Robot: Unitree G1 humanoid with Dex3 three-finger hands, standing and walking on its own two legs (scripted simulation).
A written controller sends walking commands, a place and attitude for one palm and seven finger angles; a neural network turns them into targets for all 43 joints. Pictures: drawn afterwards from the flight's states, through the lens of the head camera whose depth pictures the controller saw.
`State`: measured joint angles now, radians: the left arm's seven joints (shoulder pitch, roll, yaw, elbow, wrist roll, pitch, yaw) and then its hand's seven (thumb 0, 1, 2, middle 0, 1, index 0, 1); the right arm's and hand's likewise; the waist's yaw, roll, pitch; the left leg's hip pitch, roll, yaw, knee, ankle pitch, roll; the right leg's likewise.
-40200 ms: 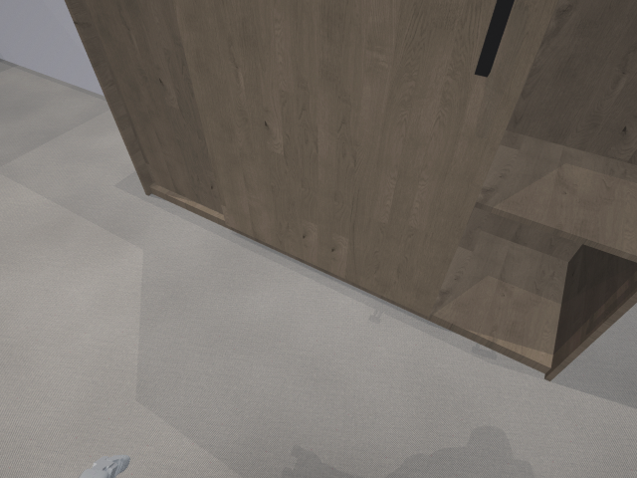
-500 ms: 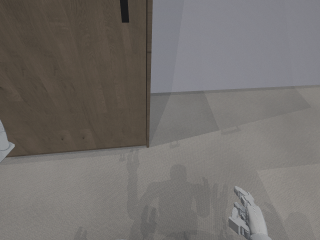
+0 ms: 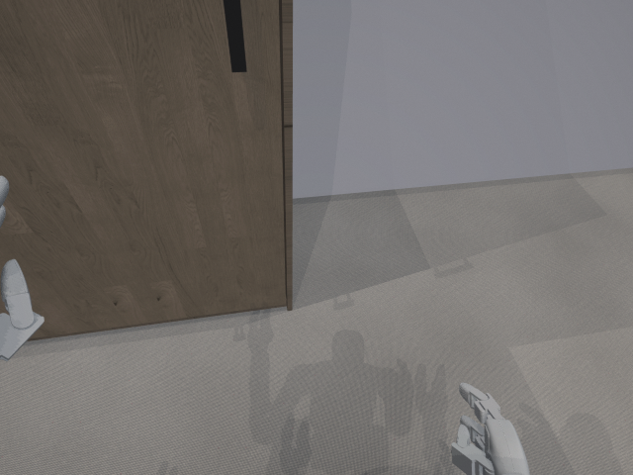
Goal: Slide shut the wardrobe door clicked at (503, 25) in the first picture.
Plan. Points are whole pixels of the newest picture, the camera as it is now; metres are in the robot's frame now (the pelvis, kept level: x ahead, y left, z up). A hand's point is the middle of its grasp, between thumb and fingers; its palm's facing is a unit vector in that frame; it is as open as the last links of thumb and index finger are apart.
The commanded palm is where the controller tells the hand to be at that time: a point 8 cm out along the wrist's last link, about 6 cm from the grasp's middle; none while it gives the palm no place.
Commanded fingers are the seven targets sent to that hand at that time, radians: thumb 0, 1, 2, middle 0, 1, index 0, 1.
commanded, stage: stop stepping back and stand still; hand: left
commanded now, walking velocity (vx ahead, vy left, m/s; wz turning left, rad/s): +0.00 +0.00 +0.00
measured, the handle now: out of the picture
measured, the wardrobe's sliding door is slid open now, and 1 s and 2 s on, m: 0.00 0.00 0.00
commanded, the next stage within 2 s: let the arm hang, fingers relaxed in 1.26 s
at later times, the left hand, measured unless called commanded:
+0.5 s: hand out of the picture +0.13 +0.28 +0.16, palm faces +0.48 -0.78 -0.40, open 7.4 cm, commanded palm +0.07 +0.31 +0.18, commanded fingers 0.00 0.90 0.90 -0.20 -0.30 -0.20 -0.30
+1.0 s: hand out of the picture +0.15 +0.29 +0.16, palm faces +0.50 -0.78 -0.39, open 7.4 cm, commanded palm +0.08 +0.32 +0.18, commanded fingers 0.00 0.90 0.90 -0.20 -0.30 -0.20 -0.30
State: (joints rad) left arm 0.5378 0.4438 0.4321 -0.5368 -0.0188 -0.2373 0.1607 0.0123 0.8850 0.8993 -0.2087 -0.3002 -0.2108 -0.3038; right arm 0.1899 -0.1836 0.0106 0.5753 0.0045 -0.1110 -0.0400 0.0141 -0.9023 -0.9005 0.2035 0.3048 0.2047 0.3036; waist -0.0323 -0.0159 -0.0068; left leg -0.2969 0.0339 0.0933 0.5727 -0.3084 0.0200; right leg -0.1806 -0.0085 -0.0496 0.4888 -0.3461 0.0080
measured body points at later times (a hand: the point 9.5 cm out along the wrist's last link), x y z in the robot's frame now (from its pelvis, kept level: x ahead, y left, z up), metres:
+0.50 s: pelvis -0.07 +0.01 +0.00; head -0.08 +0.02 +0.45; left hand +0.10 +0.32 +0.18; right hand +0.09 -0.22 -0.08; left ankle -0.01 +0.10 -0.73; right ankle -0.06 -0.12 -0.73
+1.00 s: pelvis -0.05 +0.01 +0.00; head -0.05 +0.03 +0.45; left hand +0.12 +0.33 +0.18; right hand +0.12 -0.21 -0.08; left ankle -0.01 +0.10 -0.73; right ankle -0.06 -0.12 -0.73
